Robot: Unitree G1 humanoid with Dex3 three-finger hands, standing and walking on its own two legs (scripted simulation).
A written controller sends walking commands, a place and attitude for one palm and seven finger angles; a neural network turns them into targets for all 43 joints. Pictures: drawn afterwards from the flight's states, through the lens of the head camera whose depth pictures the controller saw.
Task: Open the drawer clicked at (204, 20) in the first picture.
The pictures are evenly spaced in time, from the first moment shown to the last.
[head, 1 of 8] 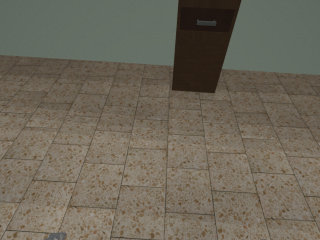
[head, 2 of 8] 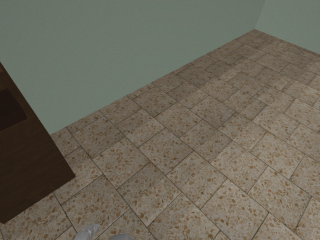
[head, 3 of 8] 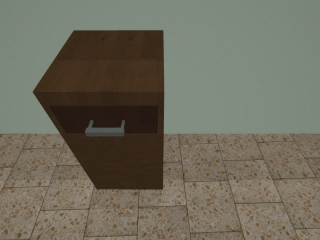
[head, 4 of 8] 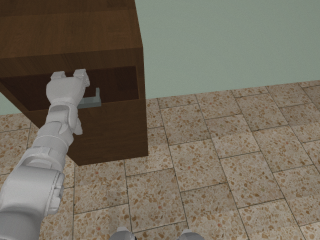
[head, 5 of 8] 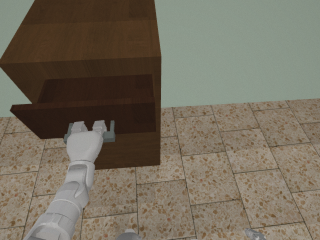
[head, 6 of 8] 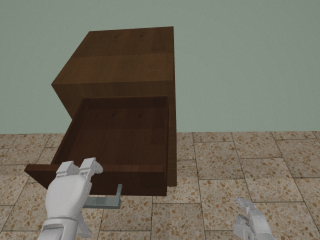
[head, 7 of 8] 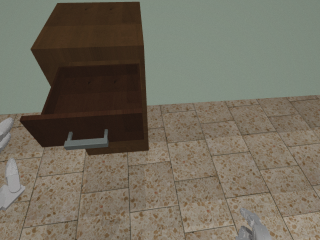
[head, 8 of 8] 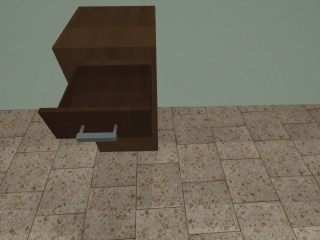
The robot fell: no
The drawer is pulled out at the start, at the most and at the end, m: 0.00 0.30 0.30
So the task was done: yes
